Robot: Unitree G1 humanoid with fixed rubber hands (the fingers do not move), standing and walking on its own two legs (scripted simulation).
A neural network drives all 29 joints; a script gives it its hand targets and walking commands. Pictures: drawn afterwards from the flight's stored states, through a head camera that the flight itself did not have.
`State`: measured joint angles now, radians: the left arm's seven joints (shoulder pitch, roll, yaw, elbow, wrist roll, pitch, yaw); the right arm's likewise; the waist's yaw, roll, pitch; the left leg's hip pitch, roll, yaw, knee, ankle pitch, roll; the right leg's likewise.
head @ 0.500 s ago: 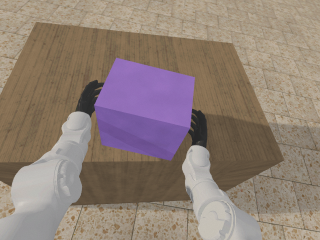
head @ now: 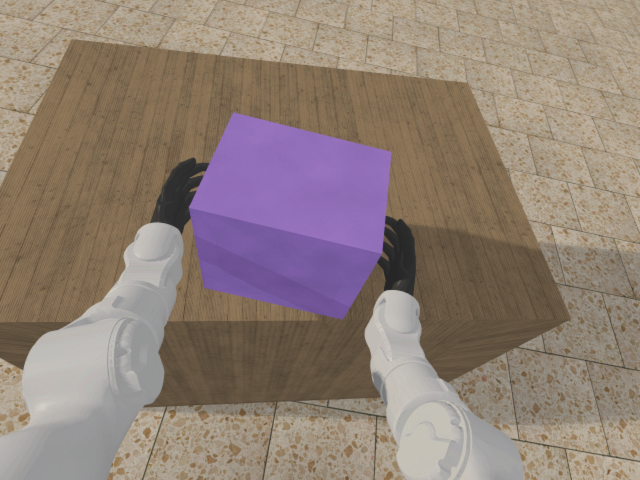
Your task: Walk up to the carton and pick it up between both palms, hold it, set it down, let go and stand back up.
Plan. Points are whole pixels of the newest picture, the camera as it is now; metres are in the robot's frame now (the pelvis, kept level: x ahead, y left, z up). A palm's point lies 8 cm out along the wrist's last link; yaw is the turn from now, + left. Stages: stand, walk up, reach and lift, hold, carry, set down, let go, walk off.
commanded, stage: reach and lift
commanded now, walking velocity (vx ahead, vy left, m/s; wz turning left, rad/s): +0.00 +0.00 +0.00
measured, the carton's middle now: (292, 224) +0.46 -0.01 +0.00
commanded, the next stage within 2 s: none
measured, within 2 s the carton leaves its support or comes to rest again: leaves its support in 0.92 s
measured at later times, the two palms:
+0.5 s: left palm (166, 227) +0.44 +0.15 +0.03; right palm (397, 287) +0.35 -0.14 +0.01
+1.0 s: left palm (160, 228) +0.42 +0.15 +0.05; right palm (401, 293) +0.34 -0.14 +0.02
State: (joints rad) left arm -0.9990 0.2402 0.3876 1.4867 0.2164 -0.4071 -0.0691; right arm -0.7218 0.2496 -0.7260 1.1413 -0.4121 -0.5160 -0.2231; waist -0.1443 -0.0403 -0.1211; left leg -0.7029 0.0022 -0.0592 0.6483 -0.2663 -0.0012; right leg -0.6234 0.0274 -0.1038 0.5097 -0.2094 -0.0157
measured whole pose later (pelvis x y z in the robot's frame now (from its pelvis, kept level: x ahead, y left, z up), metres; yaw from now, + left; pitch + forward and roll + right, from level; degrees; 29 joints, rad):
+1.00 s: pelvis -0.02 +0.00 +0.00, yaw +0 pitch +17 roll -3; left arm -1.03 0.23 0.01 1.59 0.02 -0.37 0.04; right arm -0.69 0.15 -0.48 1.23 -0.24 -0.39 -0.26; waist -0.12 -0.04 -0.20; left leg -0.70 0.00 -0.06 0.65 -0.24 0.00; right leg -0.62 0.03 -0.10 0.51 -0.18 -0.02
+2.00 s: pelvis -0.03 -0.02 +0.01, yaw +1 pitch +5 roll -1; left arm -1.04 0.15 0.10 1.11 -0.07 0.17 0.06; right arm -0.72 0.01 -0.21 0.79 0.01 0.31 -0.28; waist -0.06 -0.03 -0.15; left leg -0.42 0.00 -0.06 0.54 -0.20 0.00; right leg -0.38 0.03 -0.10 0.48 -0.18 -0.04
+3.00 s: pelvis -0.03 -0.03 +0.02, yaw +1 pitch -1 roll -1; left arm -0.80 0.06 0.20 0.57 0.08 0.53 0.11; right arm -0.71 -0.04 -0.09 0.67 0.11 0.41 -0.28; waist -0.04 -0.03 -0.10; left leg -0.27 0.00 -0.06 0.46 -0.17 -0.01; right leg -0.23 0.03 -0.10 0.40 -0.16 -0.04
